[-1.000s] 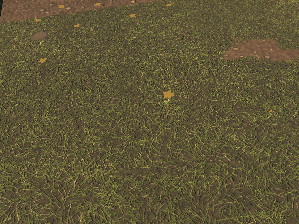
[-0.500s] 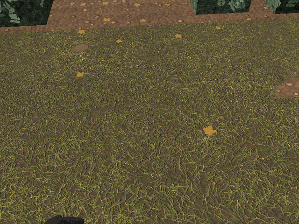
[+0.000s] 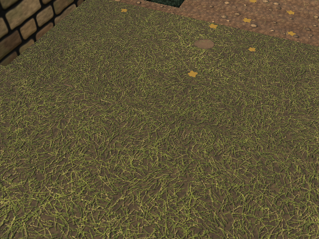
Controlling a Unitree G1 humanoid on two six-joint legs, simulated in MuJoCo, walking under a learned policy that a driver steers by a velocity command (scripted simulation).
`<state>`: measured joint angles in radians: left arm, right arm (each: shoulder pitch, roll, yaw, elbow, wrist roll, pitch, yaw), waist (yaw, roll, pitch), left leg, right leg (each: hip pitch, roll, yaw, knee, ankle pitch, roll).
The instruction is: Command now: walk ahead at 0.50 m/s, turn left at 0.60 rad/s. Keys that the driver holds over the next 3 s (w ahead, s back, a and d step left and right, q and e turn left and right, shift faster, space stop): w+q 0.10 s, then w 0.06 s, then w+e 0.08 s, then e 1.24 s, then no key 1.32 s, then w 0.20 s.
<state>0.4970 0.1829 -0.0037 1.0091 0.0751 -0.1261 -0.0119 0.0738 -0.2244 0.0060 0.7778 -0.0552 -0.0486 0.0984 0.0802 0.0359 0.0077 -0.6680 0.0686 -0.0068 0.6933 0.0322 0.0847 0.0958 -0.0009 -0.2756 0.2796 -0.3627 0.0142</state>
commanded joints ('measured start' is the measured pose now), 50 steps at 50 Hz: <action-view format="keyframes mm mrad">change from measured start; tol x64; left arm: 1 -30 166 49 -42 3 -6 12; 50 -179 198 84 -392 -12 47 -26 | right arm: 1 -42 -54 -19 -62 -3 -7 -8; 8 637 -227 -121 164 -17 -51 -76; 50 117 -254 -132 -190 -17 -56 -131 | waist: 1 -52 -91 102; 50 -110 55 -92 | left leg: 1 3 -18 9 -41 -64 12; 7 1314 197 -560 -204 31 378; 13 400 157 -304 -522 -96 209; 27 628 113 16 31 685 64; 29 201 -162 51 737 -738 -166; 31 -142 -65 -145 727 -765 -181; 50 771 417 -399 -462 459 380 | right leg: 1 39 -320 77 -65 762 -207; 5 -136 -256 -33 295 1113 -132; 8 -926 -8 267 960 -205 -38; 26 -470 -18 203 294 161 -46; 29 118 -362 827 175 1317 -612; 50 -777 43 409 715 -333 31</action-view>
